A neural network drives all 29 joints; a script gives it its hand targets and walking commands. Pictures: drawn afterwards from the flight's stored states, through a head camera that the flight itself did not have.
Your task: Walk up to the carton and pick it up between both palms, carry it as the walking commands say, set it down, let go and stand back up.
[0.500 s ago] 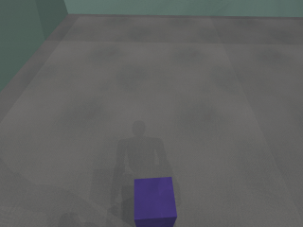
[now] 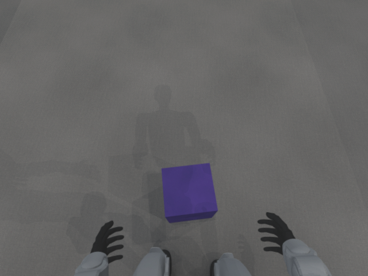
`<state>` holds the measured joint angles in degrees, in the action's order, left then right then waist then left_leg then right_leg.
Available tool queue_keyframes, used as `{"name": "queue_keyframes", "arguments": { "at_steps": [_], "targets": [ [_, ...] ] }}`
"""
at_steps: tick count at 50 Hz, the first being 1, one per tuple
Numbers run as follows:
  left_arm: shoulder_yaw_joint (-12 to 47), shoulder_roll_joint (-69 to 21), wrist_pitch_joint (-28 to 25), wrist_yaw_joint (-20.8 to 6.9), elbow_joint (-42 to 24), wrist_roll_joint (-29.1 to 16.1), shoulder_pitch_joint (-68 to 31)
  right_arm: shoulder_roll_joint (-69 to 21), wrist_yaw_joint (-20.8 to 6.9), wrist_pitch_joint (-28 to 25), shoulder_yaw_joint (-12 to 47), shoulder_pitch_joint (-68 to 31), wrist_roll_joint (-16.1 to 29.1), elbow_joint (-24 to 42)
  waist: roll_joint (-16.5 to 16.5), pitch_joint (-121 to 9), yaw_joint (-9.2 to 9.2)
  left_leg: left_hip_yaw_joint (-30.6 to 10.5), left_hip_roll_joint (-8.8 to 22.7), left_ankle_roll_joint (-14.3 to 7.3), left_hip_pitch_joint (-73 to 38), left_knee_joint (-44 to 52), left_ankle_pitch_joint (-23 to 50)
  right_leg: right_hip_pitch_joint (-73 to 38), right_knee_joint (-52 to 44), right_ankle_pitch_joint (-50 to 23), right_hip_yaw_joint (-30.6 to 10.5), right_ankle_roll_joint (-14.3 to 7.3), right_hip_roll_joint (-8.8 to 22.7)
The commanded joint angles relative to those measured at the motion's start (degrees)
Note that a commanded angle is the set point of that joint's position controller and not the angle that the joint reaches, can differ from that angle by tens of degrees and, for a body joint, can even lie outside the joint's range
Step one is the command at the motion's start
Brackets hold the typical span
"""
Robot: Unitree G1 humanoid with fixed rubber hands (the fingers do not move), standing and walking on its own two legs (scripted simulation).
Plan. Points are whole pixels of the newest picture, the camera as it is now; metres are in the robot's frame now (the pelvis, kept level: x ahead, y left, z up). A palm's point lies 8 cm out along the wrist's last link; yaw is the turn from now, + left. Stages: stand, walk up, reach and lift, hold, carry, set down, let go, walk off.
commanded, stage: reach and lift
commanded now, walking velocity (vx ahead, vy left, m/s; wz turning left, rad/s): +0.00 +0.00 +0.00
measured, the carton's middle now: (188, 194) +0.41 +0.02 -0.61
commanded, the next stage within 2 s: none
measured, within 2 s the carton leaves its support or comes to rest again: neither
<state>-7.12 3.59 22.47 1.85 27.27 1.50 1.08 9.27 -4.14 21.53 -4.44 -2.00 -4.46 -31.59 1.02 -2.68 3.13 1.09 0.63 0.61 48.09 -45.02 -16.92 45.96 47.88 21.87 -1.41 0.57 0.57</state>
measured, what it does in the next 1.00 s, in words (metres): lowers itself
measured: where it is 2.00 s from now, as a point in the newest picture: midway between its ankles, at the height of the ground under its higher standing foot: outside the picture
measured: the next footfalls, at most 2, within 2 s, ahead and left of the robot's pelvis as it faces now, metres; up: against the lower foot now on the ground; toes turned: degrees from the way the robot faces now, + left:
none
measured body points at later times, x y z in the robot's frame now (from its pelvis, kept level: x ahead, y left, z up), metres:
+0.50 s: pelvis -0.09 +0.00 -0.06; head +0.10 +0.00 +0.34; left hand +0.27 +0.21 -0.16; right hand +0.33 -0.19 -0.15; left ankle +0.04 +0.13 -0.70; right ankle +0.00 -0.12 -0.70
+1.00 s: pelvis -0.04 +0.00 -0.08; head +0.25 +0.00 +0.26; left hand +0.41 +0.22 -0.20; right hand +0.46 -0.18 -0.20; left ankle +0.04 +0.13 -0.70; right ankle +0.00 -0.12 -0.70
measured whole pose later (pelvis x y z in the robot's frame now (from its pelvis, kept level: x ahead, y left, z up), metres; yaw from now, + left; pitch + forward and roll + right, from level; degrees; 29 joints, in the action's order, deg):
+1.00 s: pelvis -0.04 +0.00 -0.08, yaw -1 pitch +41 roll +0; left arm -20.3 6.6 5.8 7.4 43.6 -0.9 -50.3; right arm 17.2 -0.8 5.9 -10.7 -59.2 0.2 -54.4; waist 1.0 -1.5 4.2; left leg 0.9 1.8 0.7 86.2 -64.8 -19.1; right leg 84.2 67.5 23.8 -2.0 0.8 -1.0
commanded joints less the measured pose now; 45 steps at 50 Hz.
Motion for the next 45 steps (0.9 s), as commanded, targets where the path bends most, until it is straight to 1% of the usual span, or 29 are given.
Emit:
{"name": "queue_keyframes", "arguments": {
  "at_steps": [1, 3, 6, 7, 9, 10, 11, 12, 15, 16, 17, 20, 24, 25, 27, 28, 29, 30, 31, 32, 34, 35, 36, 39, 40, 41, 42, 43, 45],
  "targets": [
    [2.0, 1.8, -0.8, -0.6, -3.6, -2.8, -0.7, 6.6, -0.2, -1.2, -1.0, -3.6, 1.2, 5.8, 1.5, -31.6, -1.12, -1.2, -3.4, 1.1, -21.0, -4.1, 29.6, -4.8, 0.1, -24.6, 2.0, -0.3, -4.0],
    [1.8, 1.2, 0.9, 0.0, -2.3, -2.2, 0.1, 7.6, -0.4, 0.4, -2.1, -5.1, 2.3, 3.6, -2.6, -28.2, -0.98, -1.4, -3.1, 2.0, -19.5, -3.1, 21.4, -1.6, -0.7, -16.6, 1.4, -1.2, -3.6],
    [1.4, 4.0, 1.8, 0.7, -3.4, -2.4, -3.1, 9.0, -0.7, 1.0, -4.1, -7.3, 0.8, 4.1, 0.2, -23.6, -2.65, 0.6, -3.9, 1.9, -15.0, -4.0, 13.6, 1.0, -0.5, -11.2, 1.7, -1.2, -4.1],
    [1.1, 1.9, 2.3, 0.5, -4.1, -2.6, -7.7, 6.7, -1.2, 1.4, -1.7, -9.3, 2.4, 2.2, 0.6, -20.3, -0.62, -0.6, -2.8, 1.9, -14.0, -2.4, 8.9, 1.8, -0.9, -6.7, 1.2, -1.6, -3.4],
    [-0.1, 2.6, 1.4, 1.4, -6.9, -2.7, -14.6, 6.9, -1.7, 0.8, -2.9, -14.7, 1.6, 1.4, 0.0, -14.9, -1.68, -0.1, -2.7, 2.0, -9.2, -3.4, 3.0, 5.0, 0.1, -2.1, 1.3, -1.6, -3.1],
    [-3.3, 6.9, 0.9, 1.6, -6.5, -1.4, -19.2, 7.0, -1.6, 0.7, -2.9, -20.2, 2.0, 0.3, -2.2, -11.8, 1.10, 1.0, -3.0, 2.0, -7.2, -3.7, -0.7, 6.8, -0.2, 3.1, 1.3, -1.5, -2.3],
    [-2.9, 5.6, 1.2, 2.3, -6.5, -1.5, -21.4, 8.4, -1.2, 0.9, -3.5, -22.6, 0.7, 0.5, 1.1, -15.2, -1.15, 0.8, -2.7, 1.7, -6.4, -4.2, -2.0, 5.9, 0.3, 4.4, 0.9, -1.5, -2.5],
    [-2.8, 4.7, 1.6, 2.3, -4.7, -1.5, -23.9, 6.9, -0.9, 0.3, -2.1, -26.1, 1.9, -1.2, -0.7, -12.0, 1.13, 0.3, -2.7, 2.0, -6.3, -4.6, -2.9, 8.3, 0.2, 6.7, 0.9, -2.1, -1.7],
    [-3.3, 6.2, 2.7, 2.8, -6.7, -4.1, -35.1, 11.7, -0.9, 0.7, -3.3, -41.3, 3.6, 5.3, 0.4, -18.7, 1.18, 0.5, -2.2, 0.9, -8.5, -6.9, -11.1, 7.1, 3.0, 13.9, 2.6, -1.9, -2.3],
    [-1.5, 2.9, 3.0, 3.2, -6.2, -5.6, -37.2, 11.6, -0.4, 0.6, -3.0, -44.6, 3.5, 4.6, 0.7, -19.3, -0.73, 0.3, -2.2, 1.2, -6.2, -7.1, -11.5, 7.1, 3.0, 13.6, 1.7, -2.6, -2.2],
    [-4.2, 6.4, 4.0, 3.9, -8.3, -4.5, -40.9, 15.0, 0.0, 0.9, -4.3, -51.0, 3.8, 7.7, 0.9, -24.0, 1.48, 1.4, -2.4, 1.2, -8.3, -8.0, -14.3, 6.4, 4.3, 16.6, 2.4, -2.3, -2.3],
    [-5.5, 5.7, 6.3, 5.1, -1.4, -5.6, -41.8, 15.4, 0.9, 3.7, -3.3, -53.3, 4.0, -0.5, 3.9, -30.7, 0.71, 1.9, -2.8, 0.9, -6.3, -9.7, -10.6, 4.7, 4.9, 14.8, 2.6, -2.1, -2.2],
    [-8.9, 7.9, 6.1, 6.5, 6.6, -3.0, -45.6, 12.4, 0.8, 4.9, -2.6, -54.4, 5.2, -10.9, 2.8, -30.1, 2.98, 3.7, -3.0, 1.5, -4.4, -9.5, -9.0, 7.1, 5.1, 13.0, 2.1, -1.5, -2.6],
    [-8.6, 8.5, 4.3, 6.1, 5.6, -2.6, -48.1, 10.6, 0.5, 4.0, -2.9, -54.0, 5.4, -13.6, 0.2, -24.8, 1.97, 3.0, -2.9, 1.5, -4.1, -9.1, -8.8, 12.5, 5.8, 12.3, 2.7, -1.2, -2.8],
    [-10.1, 8.1, 1.0, 6.2, 7.7, -3.8, -50.8, 10.7, 0.5, 1.2, -3.0, -56.6, 4.9, -16.3, 3.3, -28.6, 1.98, 2.4, -3.0, 1.4, 0.4, -10.8, -4.8, 11.7, 6.5, 8.5, 1.4, -1.0, -2.6],
    [-11.6, 9.7, -1.5, 6.1, 1.5, -2.7, -58.2, 13.2, 1.2, -0.4, -5.2, -61.8, 3.3, -14.5, 4.2, -31.4, 1.85, 3.7, -3.3, 1.8, -0.5, -11.7, -3.6, 11.3, 7.4, 7.8, 2.4, -0.3, -3.6],
    [-11.2, 8.5, -2.7, 5.7, 4.8, -3.3, -56.7, 13.2, 1.7, -2.1, -5.4, -61.8, 3.7, -14.2, 3.7, -33.0, 1.35, 3.5, -3.1, 1.6, 0.9, -12.2, -3.0, 9.6, 7.4, 5.8, 2.0, -0.6, -3.3],
    [-11.2, 8.4, -4.0, 5.5, 5.4, -2.2, -57.6, 11.9, 1.8, -3.6, -5.1, -63.7, 4.1, -14.7, 0.8, -32.5, 3.56, 4.0, -3.8, 1.8, 0.4, -12.3, -0.3, 10.8, 7.6, 4.3, 2.1, -0.8, -3.2],
    [-11.0, 7.9, -5.2, 5.7, 6.8, -2.4, -57.4, 13.2, 1.9, -5.0, -6.3, -64.4, 3.4, -15.1, 3.0, -34.1, 0.71, 4.5, -4.1, 1.9, 2.7, -13.7, -1.0, 12.0, 7.6, 4.1, 2.5, -0.2, -3.7],
    [-9.9, 7.6, -6.2, 5.4, 7.0, -2.8, -58.3, 14.5, 2.3, -5.5, -7.2, -65.1, 3.6, -16.6, -0.2, -34.6, 0.26, 3.8, -3.8, 2.6, 3.3, -13.2, 0.1, 12.1, 8.2, 2.8, 1.6, -0.8, -3.5],
    [-8.9, 8.2, -8.8, 5.4, 7.2, -3.9, -61.2, 10.2, 2.5, -8.2, -4.0, -65.7, 6.2, -15.5, 0.4, -40.8, 1.88, 2.9, -4.0, 1.9, 1.3, -15.1, 4.5, 14.2, 10.2, -1.2, 2.2, 0.2, -4.2],
    [-9.9, 6.3, -9.2, 5.3, 14.9, -2.7, -54.2, 11.9, 2.8, -9.1, -6.1, -63.6, 5.2, -17.8, 0.0, -38.1, 2.96, 3.7, -4.7, 2.8, 2.2, -15.3, 6.2, 14.7, 9.9, -2.4, 2.5, 0.4, -4.1],
    [-8.2, 5.8, -10.7, 5.3, 10.0, -4.5, -61.6, 12.9, 2.8, -10.6, -5.4, -69.0, 5.9, -16.3, 0.4, -39.3, -0.11, 2.3, -4.2, 2.2, 3.0, -16.4, 2.6, 16.4, 10.5, 0.9, 2.0, 0.0, -4.2],
    [-10.4, 8.8, -14.2, 5.9, 7.6, -2.7, -65.0, 13.8, 3.2, -13.4, -6.6, -71.5, 5.5, -15.4, 1.6, -45.7, 1.32, 2.3, -4.6, 2.0, 3.3, -15.9, 7.1, 16.3, 11.8, -3.9, 2.9, 0.5, -5.3],
    [-11.0, 7.3, -14.8, 6.5, 8.4, -2.5, -62.3, 15.9, 3.6, -14.4, -9.4, -69.9, 3.3, -17.4, 1.9, -47.6, -0.30, 2.6, -4.9, 3.0, 1.4, -16.7, 13.4, 16.0, 12.9, -10.2, 3.8, 0.9, -6.1],
    [-11.0, 7.3, -15.7, 6.5, 7.3, -2.5, -63.3, 13.5, 3.6, -14.6, -7.2, -67.4, 4.4, -18.7, -0.1, -49.3, 0.66, 3.2, -4.7, 3.2, 3.6, -17.0, 14.2, 15.2, 12.8, -11.4, 2.8, 0.5, -5.7],
    [-12.5, 10.1, -16.2, 6.7, 9.4, -4.0, -62.8, 16.1, 3.9, -15.6, -7.3, -72.0, 4.0, -15.4, 4.0, -55.0, 1.00, 1.3, -4.6, 2.2, 2.0, -18.5, 18.2, 14.8, 13.5, -13.9, 2.2, 1.0, -5.7],
    [-10.5, 9.0, -16.3, 6.3, 10.1, -3.5, -62.4, 17.6, 3.6, -16.2, -9.2, -74.1, 4.9, -15.7, 0.6, -56.1, -0.11, 0.8, -4.5, 1.9, -0.1, -18.3, 19.8, 16.8, 14.2, -14.7, 3.0, 0.9, -5.8],
    [-13.9, 11.6, -17.7, 6.0, 7.2, -2.4, -63.4, 17.6, 3.8, -17.1, -7.0, -75.6, 4.8, -12.2, 2.5, -59.9, 2.98, 2.7, -4.7, 2.1, -0.3, -19.4, 24.8, 13.7, 14.4, -19.1, 2.5, 1.4, -6.4]
  ]
}}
